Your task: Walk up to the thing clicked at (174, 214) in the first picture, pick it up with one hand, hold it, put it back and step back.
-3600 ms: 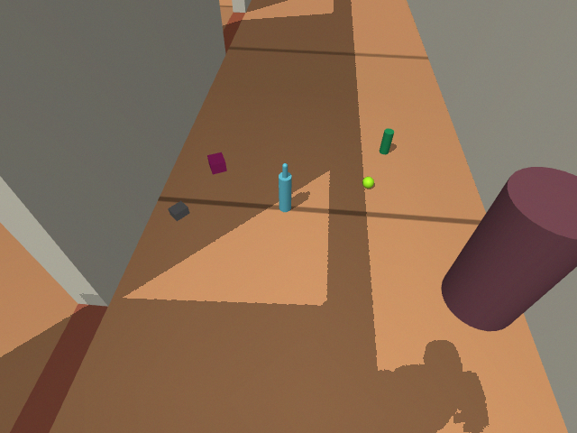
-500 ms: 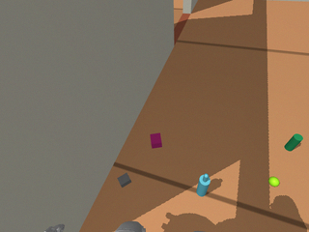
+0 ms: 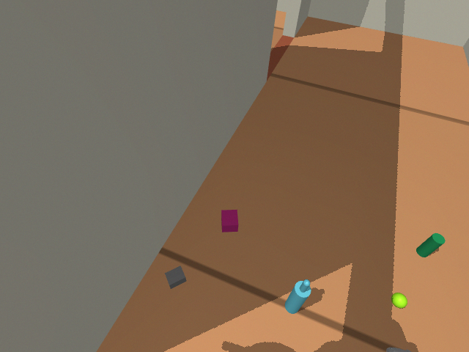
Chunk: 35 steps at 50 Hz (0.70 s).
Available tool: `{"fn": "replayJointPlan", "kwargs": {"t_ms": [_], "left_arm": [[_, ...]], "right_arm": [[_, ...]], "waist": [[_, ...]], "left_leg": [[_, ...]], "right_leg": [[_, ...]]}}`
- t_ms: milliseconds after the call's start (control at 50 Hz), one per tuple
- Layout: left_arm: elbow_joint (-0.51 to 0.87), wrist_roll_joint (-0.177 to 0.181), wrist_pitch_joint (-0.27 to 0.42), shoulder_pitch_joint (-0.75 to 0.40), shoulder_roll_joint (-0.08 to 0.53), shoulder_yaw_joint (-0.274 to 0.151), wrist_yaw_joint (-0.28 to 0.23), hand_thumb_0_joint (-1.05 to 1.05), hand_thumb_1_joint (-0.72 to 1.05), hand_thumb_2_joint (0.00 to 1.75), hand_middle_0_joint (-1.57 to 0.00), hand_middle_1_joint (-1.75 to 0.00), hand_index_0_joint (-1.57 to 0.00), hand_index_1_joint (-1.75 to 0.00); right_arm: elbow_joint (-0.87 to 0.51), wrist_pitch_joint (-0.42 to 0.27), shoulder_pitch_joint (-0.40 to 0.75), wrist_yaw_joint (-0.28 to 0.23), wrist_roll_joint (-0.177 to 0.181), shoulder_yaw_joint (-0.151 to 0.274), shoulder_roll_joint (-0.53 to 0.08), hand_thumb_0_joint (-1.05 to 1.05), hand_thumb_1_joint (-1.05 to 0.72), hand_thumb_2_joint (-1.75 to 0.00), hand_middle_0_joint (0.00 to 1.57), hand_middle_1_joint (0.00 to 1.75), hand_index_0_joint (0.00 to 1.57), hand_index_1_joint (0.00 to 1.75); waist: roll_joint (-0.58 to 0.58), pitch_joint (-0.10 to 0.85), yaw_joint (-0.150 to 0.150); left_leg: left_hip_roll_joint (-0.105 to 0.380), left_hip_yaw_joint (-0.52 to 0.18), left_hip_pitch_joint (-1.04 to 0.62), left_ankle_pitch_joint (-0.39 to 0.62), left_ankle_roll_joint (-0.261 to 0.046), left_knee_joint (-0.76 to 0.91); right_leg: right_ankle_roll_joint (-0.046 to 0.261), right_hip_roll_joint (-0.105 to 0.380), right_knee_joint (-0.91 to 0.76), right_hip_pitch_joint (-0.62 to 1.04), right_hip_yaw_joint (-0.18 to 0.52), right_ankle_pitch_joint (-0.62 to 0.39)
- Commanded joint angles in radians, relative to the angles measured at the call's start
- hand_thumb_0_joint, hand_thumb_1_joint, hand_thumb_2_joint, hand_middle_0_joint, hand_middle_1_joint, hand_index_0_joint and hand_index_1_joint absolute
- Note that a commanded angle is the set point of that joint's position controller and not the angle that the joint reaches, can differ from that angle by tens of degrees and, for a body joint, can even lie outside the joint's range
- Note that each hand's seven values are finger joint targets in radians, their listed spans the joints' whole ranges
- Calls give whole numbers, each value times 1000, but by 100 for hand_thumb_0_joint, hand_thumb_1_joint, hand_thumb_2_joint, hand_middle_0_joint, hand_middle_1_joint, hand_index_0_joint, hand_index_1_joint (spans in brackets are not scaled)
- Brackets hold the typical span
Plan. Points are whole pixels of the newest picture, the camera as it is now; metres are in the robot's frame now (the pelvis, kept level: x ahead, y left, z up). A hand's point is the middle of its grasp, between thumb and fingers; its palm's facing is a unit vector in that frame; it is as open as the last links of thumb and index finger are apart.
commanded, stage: walk up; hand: left
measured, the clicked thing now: (175, 277) +0.51 +0.25 -0.74
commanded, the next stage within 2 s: stand in 1.42 s
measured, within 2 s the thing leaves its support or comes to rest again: neither
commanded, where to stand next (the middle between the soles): +0.11 +0.02 m, yaw -1 degrees
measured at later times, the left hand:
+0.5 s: hand out of the picture +0.09 +0.26 -0.14, palm faces -0.01 -0.94 -0.35, open 7.4 cm
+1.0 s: hand out of the picture +0.12 +0.26 -0.14, palm faces -0.03 -0.94 -0.35, open 7.4 cm
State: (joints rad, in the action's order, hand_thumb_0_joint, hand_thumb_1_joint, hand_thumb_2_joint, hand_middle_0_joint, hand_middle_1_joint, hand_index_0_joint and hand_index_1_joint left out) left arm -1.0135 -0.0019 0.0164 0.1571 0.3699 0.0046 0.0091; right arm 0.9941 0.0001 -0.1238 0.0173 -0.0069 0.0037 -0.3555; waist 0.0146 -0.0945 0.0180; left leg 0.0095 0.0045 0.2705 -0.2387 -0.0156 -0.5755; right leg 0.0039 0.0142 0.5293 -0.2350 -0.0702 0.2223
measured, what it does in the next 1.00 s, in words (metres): stands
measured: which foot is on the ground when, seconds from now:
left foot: down 0.00-1.00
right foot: down 0.00-1.00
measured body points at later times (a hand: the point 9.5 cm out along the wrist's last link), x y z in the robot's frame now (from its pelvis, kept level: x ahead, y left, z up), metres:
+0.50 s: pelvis +0.03 +0.00 +0.02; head +0.03 +0.00 +0.47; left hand +0.09 +0.31 -0.11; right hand +0.12 -0.30 -0.12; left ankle +0.05 +0.11 -0.73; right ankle +0.04 -0.12 -0.73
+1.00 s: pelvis +0.03 +0.00 +0.02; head +0.04 +0.00 +0.47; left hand +0.12 +0.31 -0.11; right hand +0.10 -0.30 -0.12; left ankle +0.05 +0.11 -0.73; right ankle +0.04 -0.12 -0.73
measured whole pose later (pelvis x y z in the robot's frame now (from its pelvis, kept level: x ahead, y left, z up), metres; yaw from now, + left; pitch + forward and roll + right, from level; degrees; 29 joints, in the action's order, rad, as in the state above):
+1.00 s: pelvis +0.03 +0.00 +0.02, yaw +0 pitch -2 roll +0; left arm -1.16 -0.02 0.02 0.07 0.35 -0.01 0.01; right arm 1.16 0.00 -0.10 0.01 -0.01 0.02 -0.35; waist -0.01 -0.05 -0.01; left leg -0.02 0.02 0.12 -0.15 -0.02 -0.31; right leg -0.01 0.03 0.31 -0.11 -0.06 0.16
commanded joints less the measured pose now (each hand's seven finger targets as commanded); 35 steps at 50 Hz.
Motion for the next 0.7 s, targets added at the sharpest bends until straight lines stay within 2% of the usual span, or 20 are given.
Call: {"fn": "replayJointPlan", "kwargs": {"t_ms": [0, 40, 80, 140, 160, 260, 320, 380, 520, 680], "left_arm": [[22, -4, 26, -42, 213, -48, -11, 0, 90, 90, -20, -30, -20, -30], [3, -2, 30, -44, 208, -47, -8, 0, 90, 90, -20, -30, -20, -30], [-16, -4, 40, -45, 202, -46, -8, 0, 90, 90, -20, -30, -20, -30], [-31, -5, 47, -60, 208, -43, -8, 0, 90, 90, -20, -30, -20, -30], [-33, -6, 48, -73, 210, -43, -9, 0, 90, 90, -20, -30, -20, -30], [-54, -6, 48, -61, 207, -41, -13, 0, 90, 90, -20, -30, -20, -30], [-66, -4, 46, -61, 204, -43, -17, 0, 90, 90, -20, -30, -20, -30], [-70, -7, 42, -78, 208, -45, -19, 0, 90, 90, -20, -30, -20, -30], [-78, -5, 33, -94, 201, -48, -23, 0, 90, 90, -20, -30, -20, -30], [-87, -9, 25, -117, 194, -50, -21, 0, 90, 90, -20, -30, -20, -30]], "right_arm": [[-43, -12, 74, -10, -2, 48, -232, 0, -90, -90, 20, 30, 20, 30], [-29, -14, 73, -7, -4, 44, -226, 0, -90, -90, 20, 30, 20, 30], [-15, -19, 78, -3, -2, 42, -219, 0, -90, -90, 20, 30, 20, 30], [4, -24, 79, -2, 2, 41, -213, 0, -90, -90, 20, 30, 20, 30], [12, -25, 73, -3, 3, 41, -215, 0, -90, -90, 20, 30, 20, 30], [33, -26, 95, -7, 4, 45, -214, 0, -90, -90, 20, 30, 20, 30], [48, -24, 102, -8, 6, 44, -206, 0, -90, -90, 20, 30, 20, 30], [61, -21, 102, -10, 5, 47, -205, 0, -90, -90, 20, 30, 20, 30], [86, -21, 101, -13, 2, 44, -202, 0, -90, -90, 20, 30, 20, 30], [97, -22, 98, -15, -2, 47, -204, 0, -90, -90, 20, 30, 20, 30]], "waist": [[-97, 38, -1], [-73, 13, -1], [-44, 46, -4], [-18, 76, -10], [-17, 98, -17], [0, 138, -9], [2, 142, -4], [5, 145, -9], [-22, 139, -3], [-43, 112, -8]], "left_leg": [[129, -205, 50, -295, -40, 284], [124, -204, 47, -271, -34, 288], [117, -188, -9, -158, -33, 275], [102, -162, -77, -62, -27, 262], [103, -154, -96, -31, -24, 264], [107, -138, -136, 90, -26, 270], [109, -134, -151, 161, -23, 268], [108, -126, -155, 175, -20, 270], [114, -121, -149, 219, -16, 289], [116, -130, -115, 155, -12, 328]], "right_leg": [[37, 85, -161, 0, 129, 182], [37, 89, -194, -5, 142, 182], [34, 103, -226, 14, 147, 119], [26, 122, -261, 14, 163, 85], [26, 127, -258, 34, 159, 57], [15, 132, -252, 85, 134, -67], [10, 134, -255, 98, 126, -103], [12, 139, -255, 111, 123, -117], [8, 139, -255, 146, 117, -158], [8, 127, -267, 161, 114, -108]]}}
